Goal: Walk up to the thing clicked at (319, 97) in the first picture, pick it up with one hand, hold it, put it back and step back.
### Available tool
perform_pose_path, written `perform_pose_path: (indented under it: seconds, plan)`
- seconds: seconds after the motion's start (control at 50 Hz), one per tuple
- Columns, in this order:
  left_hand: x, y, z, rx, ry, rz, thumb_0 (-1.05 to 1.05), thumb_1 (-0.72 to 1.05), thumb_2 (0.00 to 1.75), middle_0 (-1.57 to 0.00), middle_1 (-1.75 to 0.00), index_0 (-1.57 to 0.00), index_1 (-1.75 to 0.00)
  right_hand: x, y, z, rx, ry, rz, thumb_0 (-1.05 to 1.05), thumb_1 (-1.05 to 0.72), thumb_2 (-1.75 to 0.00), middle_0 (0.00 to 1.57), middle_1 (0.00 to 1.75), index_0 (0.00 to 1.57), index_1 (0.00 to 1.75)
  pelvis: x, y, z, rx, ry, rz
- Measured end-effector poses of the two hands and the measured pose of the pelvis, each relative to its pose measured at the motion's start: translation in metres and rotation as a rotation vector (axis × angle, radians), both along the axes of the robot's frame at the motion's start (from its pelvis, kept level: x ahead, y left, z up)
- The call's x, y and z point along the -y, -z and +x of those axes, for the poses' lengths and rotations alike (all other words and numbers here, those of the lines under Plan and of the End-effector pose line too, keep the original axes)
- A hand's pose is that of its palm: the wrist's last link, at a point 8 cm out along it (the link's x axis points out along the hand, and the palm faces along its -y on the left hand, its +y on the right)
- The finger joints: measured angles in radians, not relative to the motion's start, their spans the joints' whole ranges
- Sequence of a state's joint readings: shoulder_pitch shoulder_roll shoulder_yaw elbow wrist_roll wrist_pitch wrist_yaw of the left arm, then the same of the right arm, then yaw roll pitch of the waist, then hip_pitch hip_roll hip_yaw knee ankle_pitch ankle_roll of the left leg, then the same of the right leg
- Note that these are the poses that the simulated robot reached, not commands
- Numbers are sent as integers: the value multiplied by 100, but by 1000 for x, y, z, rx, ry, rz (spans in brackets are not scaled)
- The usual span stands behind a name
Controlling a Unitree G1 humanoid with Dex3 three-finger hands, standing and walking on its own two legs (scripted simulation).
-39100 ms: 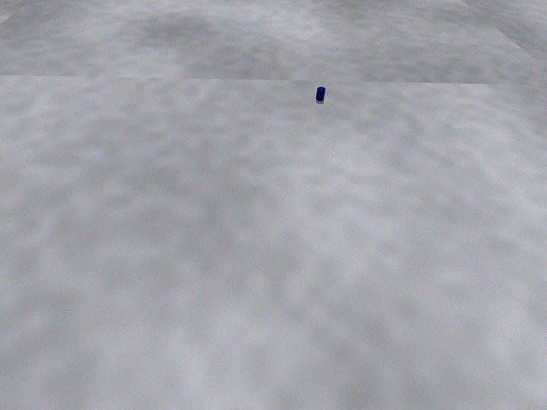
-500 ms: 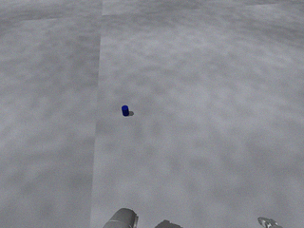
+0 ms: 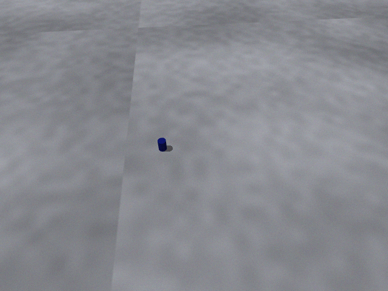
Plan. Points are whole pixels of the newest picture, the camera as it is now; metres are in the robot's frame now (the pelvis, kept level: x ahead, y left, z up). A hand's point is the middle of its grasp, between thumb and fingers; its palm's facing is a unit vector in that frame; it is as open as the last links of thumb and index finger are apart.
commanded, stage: step back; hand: left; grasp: from above
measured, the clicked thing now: (162, 144) +1.11 +0.24 -0.72
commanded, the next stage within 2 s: stand in 0.52 s
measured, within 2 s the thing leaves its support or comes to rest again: neither
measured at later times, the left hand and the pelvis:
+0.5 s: hand out of the picture +0.11 +0.30 -0.15, palm faces +0.05 -0.93 -0.37, open 7.4 cm; pelvis +0.04 +0.03 +0.00, yaw +1 degrees
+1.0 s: hand out of the picture +0.12 +0.29 -0.13, palm faces -0.03 -0.94 -0.33, open 7.4 cm; pelvis +0.04 +0.04 +0.02, yaw +0 degrees
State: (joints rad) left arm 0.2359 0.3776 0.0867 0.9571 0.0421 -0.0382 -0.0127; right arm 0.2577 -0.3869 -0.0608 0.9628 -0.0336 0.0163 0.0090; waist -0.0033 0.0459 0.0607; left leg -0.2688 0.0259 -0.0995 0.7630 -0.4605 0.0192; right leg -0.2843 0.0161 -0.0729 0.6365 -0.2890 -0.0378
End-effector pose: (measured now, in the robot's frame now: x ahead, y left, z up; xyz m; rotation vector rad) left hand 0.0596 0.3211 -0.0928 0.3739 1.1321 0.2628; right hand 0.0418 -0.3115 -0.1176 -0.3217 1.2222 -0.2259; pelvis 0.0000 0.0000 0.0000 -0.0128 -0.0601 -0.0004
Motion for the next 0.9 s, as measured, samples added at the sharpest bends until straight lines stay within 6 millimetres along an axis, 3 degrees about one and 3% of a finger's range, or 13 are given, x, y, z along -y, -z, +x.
perform_pose_path:
  seconds: [0.1,0.2,0.38,0.56,0.7,0.9]
  plan:
    - [15,-8,-7,-6,-46,-15,1,90,90,-20,-30,-20,-30,8,-7,30,2,-39,-5,1,-90,-90,21,30,21,30,4,-10,14,-3,-11,17]
    - [14,-9,-8,-43,-64,-13,1,90,90,-21,-30,-20,-30,6,-9,55,2,-63,-10,1,-90,-90,20,30,20,30,1,-12,27,-5,-18,15]
    - [-14,16,21,-36,-80,-32,1,90,90,-21,-30,-20,-30,-35,-2,88,6,-94,-5,1,-90,-90,20,30,20,30,-22,0,36,1,-37,33]
    - [-20,18,37,-45,-30,-58,1,91,90,-20,-30,-20,-30,-65,-13,119,99,-87,41,1,-90,-90,21,30,21,30,-33,-5,40,-3,-13,-2]
    - [-17,9,43,-55,-18,-88,1,90,90,-20,-30,-20,-30,-68,-24,120,113,-89,46,0,-90,-90,21,30,21,30,-39,-17,44,3,-10,3]
    - [-16,6,50,-62,7,-97,1,90,90,-20,-30,-20,-30,-56,-30,93,57,-35,20,1,-90,-90,21,30,21,30,-40,-23,42,6,-4,6]
